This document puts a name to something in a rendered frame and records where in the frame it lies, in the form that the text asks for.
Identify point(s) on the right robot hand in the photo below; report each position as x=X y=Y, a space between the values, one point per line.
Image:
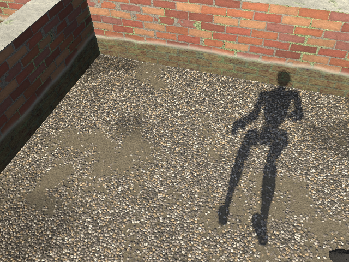
x=339 y=255

